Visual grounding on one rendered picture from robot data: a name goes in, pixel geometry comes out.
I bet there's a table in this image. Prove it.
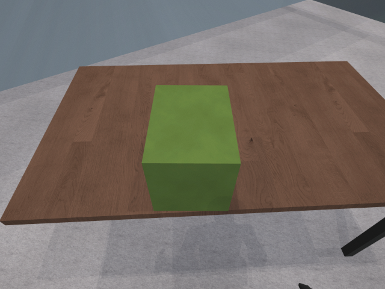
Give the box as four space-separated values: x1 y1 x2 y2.
0 61 385 256

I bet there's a carton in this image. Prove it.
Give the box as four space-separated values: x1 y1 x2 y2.
142 85 241 211

